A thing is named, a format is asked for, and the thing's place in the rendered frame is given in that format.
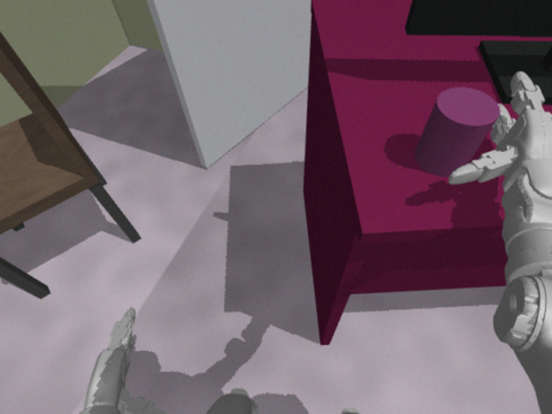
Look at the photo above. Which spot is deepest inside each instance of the desk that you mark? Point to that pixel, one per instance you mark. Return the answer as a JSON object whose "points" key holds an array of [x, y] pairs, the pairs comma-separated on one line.
{"points": [[377, 222]]}

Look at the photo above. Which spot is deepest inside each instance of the right robot arm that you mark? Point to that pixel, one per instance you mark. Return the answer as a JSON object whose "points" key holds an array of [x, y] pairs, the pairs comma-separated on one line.
{"points": [[523, 318]]}

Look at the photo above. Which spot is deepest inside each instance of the left robot hand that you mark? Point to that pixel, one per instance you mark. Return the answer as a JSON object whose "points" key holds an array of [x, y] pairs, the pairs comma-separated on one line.
{"points": [[107, 384]]}

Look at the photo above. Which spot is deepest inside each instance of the right robot hand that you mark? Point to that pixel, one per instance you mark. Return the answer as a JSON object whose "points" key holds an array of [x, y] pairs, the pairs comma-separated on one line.
{"points": [[528, 137]]}

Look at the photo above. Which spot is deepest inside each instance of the chair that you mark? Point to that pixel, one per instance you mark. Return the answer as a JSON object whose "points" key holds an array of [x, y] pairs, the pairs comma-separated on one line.
{"points": [[41, 165]]}

